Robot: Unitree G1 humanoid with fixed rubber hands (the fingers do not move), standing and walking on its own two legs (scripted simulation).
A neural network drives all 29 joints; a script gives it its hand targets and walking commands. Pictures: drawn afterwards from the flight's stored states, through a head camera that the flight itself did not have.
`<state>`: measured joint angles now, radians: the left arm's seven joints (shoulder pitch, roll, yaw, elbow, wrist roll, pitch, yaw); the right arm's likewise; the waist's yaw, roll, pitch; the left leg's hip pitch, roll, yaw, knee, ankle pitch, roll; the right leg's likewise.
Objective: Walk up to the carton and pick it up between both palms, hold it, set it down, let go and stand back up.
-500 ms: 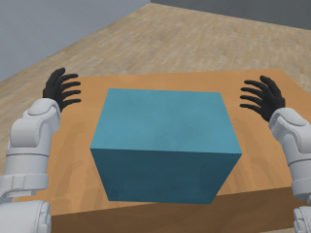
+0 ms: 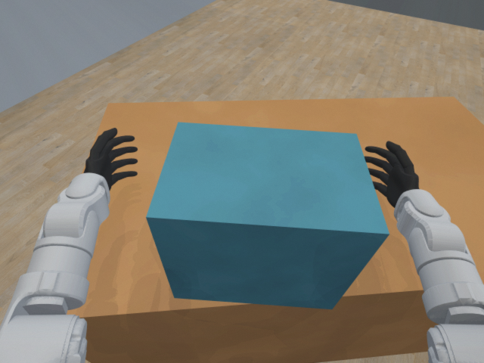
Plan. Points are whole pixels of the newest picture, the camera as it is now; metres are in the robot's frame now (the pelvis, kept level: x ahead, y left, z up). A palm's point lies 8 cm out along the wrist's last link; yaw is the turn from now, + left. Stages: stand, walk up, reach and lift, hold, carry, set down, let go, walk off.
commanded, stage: reach and lift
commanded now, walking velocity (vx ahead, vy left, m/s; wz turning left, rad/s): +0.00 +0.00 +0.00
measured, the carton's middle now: (259, 221) +0.37 -0.05 +0.03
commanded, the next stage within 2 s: none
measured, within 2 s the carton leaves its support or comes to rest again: neither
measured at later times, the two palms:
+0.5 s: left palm (119, 195) +0.40 +0.19 +0.08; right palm (379, 201) +0.37 -0.26 +0.07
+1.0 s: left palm (141, 201) +0.40 +0.16 +0.06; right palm (369, 204) +0.38 -0.25 +0.06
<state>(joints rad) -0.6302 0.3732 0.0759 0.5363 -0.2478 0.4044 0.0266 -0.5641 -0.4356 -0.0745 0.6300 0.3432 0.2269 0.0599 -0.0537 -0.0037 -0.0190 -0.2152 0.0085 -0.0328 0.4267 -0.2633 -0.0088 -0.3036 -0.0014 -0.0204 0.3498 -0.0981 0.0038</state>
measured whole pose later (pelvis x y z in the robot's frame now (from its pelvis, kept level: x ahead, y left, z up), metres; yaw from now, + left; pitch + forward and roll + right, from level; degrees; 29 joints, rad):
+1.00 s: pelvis -0.02 -0.02 -0.02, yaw +0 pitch +13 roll +1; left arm -0.82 0.25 -0.08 1.25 -0.32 -0.27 0.06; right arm -0.74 -0.31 0.09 1.09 0.38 -0.20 -0.05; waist -0.04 0.01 -0.18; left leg -0.55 0.01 -0.03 0.61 -0.30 -0.03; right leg -0.65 0.00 -0.01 0.56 -0.14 -0.02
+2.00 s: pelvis -0.01 -0.01 -0.02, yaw +2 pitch +14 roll +0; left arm -0.76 0.21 -0.02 1.24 -0.23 -0.35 0.05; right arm -0.68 -0.28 0.00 1.03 0.25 -0.18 -0.04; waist -0.06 0.03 -0.20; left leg -0.54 0.00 -0.06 0.60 -0.30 -0.02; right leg -0.62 -0.01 -0.04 0.54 -0.16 -0.01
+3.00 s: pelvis +0.01 +0.01 +0.01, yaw +3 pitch +3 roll -1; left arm -0.48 0.08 0.14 0.50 0.01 0.07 0.05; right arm -0.44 -0.26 -0.14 0.61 0.12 -0.04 0.02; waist -0.04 -0.01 -0.07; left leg -0.15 -0.01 -0.07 0.32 -0.22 0.00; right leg -0.19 -0.02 -0.04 0.21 -0.06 0.02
